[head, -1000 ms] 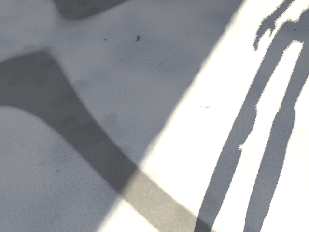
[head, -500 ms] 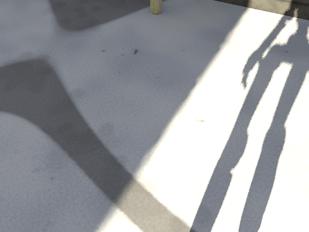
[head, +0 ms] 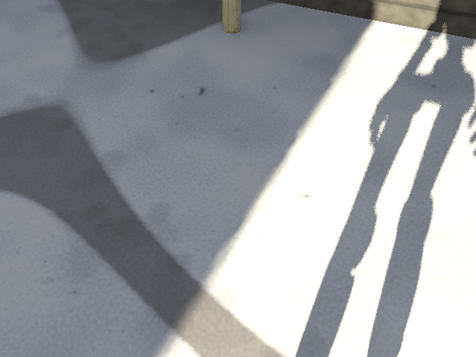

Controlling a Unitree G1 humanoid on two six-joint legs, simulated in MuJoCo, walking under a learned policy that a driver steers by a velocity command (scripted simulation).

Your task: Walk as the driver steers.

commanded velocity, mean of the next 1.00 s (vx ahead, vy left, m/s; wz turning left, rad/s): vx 0.22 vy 0.00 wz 0.00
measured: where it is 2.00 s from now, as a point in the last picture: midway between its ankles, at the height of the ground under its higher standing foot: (255, 330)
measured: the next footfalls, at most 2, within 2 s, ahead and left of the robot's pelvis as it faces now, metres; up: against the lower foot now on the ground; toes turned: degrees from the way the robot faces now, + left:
left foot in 0.58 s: +0.40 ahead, +0.02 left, +0.00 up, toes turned +3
right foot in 0.96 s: +0.36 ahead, -0.17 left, +0.00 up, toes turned -1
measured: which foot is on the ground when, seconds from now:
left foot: down 0.00-0.14, up 0.16-0.56, down 0.58-1.00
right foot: down 0.00-0.58, up 0.60-0.94, down 0.96-1.00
